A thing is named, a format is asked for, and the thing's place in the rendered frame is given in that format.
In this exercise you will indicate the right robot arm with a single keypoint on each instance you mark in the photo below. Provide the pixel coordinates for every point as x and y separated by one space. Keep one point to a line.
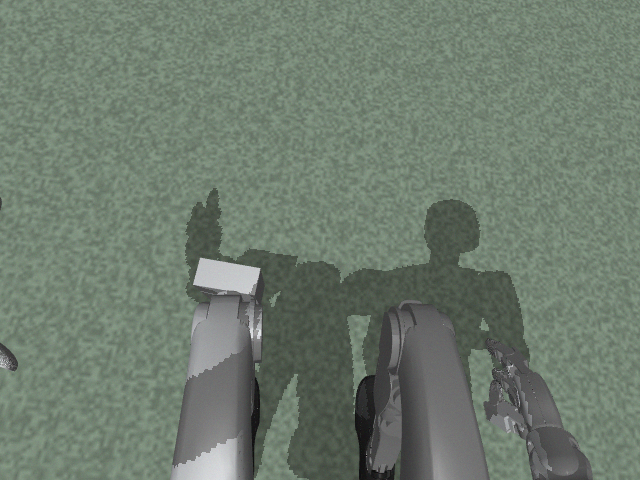
554 454

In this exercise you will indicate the left robot hand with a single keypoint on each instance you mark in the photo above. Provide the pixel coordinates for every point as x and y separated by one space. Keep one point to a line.
7 359

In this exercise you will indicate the right robot foot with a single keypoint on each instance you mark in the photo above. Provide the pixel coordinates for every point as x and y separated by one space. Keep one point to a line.
364 419

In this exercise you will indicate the right robot hand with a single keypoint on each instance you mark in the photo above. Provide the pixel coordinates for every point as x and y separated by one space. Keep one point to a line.
532 403

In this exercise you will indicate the carton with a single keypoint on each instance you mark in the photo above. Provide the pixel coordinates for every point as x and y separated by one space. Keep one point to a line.
213 276

